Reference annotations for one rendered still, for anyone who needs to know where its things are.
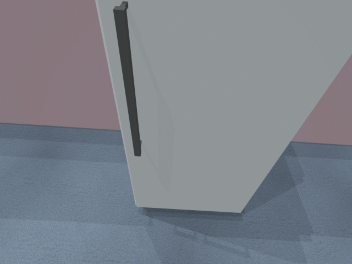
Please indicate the handle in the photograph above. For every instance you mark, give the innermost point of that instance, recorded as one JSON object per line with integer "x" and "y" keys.
{"x": 121, "y": 25}

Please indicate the fridge door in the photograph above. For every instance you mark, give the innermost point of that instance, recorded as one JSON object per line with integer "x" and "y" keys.
{"x": 222, "y": 87}

